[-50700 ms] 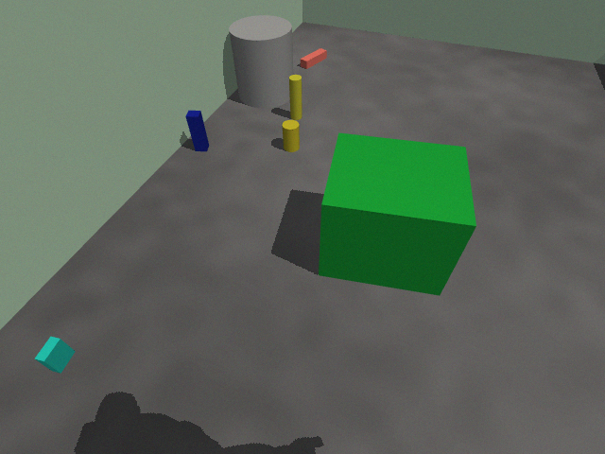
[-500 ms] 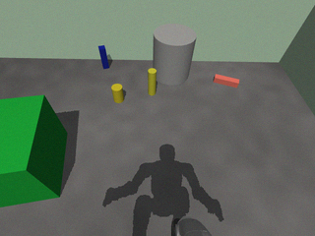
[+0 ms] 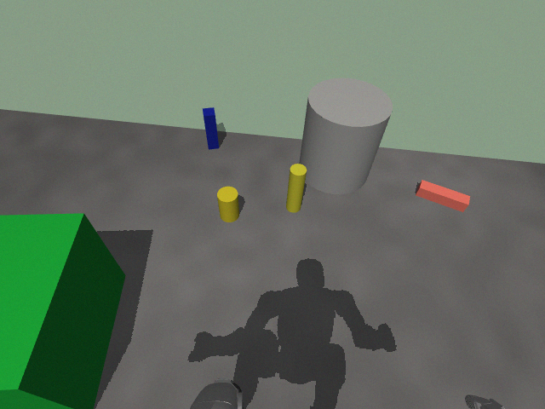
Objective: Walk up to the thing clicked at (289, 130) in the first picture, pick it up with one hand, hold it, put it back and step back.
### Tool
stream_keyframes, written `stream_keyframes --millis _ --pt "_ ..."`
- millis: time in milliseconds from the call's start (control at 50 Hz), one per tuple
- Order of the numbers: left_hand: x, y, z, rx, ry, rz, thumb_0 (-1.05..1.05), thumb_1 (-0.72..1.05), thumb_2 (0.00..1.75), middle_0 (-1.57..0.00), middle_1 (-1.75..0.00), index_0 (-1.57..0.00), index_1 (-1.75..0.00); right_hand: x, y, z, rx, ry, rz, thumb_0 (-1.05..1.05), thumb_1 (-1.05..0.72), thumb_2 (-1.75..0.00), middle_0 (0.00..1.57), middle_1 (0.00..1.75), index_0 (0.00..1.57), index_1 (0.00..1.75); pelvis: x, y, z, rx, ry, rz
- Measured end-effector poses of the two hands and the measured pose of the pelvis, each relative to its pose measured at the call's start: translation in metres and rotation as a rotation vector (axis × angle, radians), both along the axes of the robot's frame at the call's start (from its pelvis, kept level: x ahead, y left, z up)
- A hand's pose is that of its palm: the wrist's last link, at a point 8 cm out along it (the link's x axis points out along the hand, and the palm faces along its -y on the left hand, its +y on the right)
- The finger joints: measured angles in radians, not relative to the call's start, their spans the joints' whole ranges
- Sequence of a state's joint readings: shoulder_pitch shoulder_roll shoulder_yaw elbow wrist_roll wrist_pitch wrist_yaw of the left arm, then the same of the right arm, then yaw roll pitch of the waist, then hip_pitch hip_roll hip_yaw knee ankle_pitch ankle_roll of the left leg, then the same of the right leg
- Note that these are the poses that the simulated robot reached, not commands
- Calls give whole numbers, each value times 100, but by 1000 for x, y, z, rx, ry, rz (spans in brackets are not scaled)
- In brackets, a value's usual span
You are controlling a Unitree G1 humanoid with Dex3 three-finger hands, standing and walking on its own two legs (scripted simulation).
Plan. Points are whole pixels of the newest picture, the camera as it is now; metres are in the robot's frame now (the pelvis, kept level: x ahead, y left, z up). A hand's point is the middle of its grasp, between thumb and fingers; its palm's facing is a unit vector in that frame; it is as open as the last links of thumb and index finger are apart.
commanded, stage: walk up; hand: left
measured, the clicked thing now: (228, 204) +0.99 +0.23 -0.68
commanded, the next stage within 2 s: none
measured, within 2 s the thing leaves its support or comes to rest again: neither
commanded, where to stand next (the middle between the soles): +0.65 -0.04 m, yaw +2 degrees
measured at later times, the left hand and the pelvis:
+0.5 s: hand (153, 300) +0.30 +0.24 -0.12, palm faces -0.06 -0.91 -0.42, open 7.4 cm; pelvis +0.22 -0.04 +0.00, yaw -2 degrees
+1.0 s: hand (181, 256) +0.42 +0.22 -0.15, palm faces +0.04 -0.93 -0.36, open 7.4 cm; pelvis +0.40 -0.05 +0.00, yaw +3 degrees
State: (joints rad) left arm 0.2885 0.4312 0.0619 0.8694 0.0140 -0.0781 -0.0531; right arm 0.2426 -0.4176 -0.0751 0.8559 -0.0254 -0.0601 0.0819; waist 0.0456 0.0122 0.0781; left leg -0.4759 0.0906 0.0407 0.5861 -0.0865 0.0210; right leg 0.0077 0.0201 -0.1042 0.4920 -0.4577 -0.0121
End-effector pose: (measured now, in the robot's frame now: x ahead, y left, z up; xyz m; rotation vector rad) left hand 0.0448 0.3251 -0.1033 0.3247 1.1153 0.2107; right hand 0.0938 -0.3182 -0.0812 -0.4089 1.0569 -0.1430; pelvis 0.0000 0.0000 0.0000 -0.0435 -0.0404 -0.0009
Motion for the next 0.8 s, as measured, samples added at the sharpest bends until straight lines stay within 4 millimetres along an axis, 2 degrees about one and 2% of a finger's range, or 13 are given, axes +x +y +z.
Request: stream_keyframes --millis 40,100,180,260,400,520,580,660,800 --pt "15 11 -14 5 33 14 1 90 90 -20 -30 -20 -30 27 7 -3 -18 -12 6 1 -91 -90 20 30 20 30 25 6 -8 32 0 1" --pt "40 12 -20 -5 86 12 1 91 90 -20 -30 -20 -30 53 16 0 -18 -50 -12 1 -91 -90 20 30 20 30 51 14 -8 33 -5 -11" --pt "84 5 -9 -26 90 -33 1 91 90 -20 -30 -20 -30 66 23 11 -1 -51 -69 1 -91 -90 20 30 20 30 83 14 7 37 -16 -20" --pt "127 -3 3 -39 48 -58 1 91 90 -20 -30 -20 -30 73 18 13 6 -1 -89 1 -90 -90 20 30 20 30 114 9 15 47 -23 -24" --pt "198 -20 20 -6 42 -84 1 91 90 -20 -30 -20 -30 102 -14 -1 28 55 -119 1 -90 -90 20 30 20 30 174 -13 13 72 -13 -33" --pt "261 -46 29 77 -18 -69 1 91 90 -20 -30 -20 -30 159 -56 -34 47 87 -127 1 -90 -90 20 30 20 30 231 -48 -2 51 -4 -24" --pt "278 -61 39 82 -57 -42 0 91 90 -20 -30 -20 -30 197 -60 -35 62 97 -93 1 -91 -90 20 30 20 30 253 -59 4 73 -7 -20" --pt "287 -75 50 79 -33 -10 0 90 90 -20 -30 -20 -30 251 -62 -25 90 51 -63 1 -91 -90 20 30 20 30 281 -67 17 72 -8 -20" --pt "305 -79 40 60 29 20 0 90 90 -21 -30 -20 -30 323 -61 -13 84 36 -10 1 -91 -90 20 30 20 30 326 -73 19 43 -6 10"
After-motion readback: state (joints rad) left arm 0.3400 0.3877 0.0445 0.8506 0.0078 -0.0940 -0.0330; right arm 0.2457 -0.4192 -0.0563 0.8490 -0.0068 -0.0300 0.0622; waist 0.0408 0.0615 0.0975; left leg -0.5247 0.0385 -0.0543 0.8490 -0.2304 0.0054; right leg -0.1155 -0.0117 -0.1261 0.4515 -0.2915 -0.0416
